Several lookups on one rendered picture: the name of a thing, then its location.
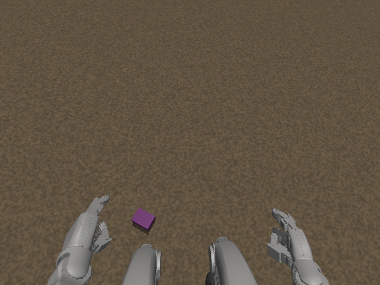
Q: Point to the small box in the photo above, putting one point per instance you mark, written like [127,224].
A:
[143,219]

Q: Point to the left robot hand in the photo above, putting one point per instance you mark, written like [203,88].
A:
[83,230]

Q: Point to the right robot hand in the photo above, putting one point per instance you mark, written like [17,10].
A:
[294,245]

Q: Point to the right robot arm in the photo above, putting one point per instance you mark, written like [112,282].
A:
[307,272]

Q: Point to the left robot arm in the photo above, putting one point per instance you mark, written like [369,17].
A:
[72,267]

